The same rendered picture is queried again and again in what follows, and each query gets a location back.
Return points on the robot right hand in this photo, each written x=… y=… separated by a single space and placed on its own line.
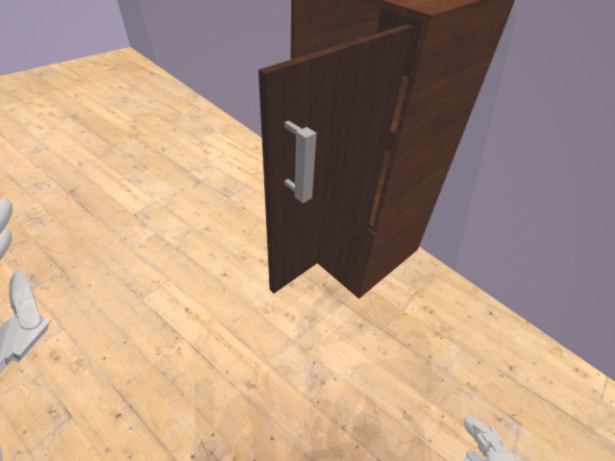
x=489 y=442

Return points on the handle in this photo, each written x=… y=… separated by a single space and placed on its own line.
x=304 y=162

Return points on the cupboard door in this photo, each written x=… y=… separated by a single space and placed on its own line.
x=347 y=94

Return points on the robot left hand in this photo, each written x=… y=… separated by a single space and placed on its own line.
x=18 y=335

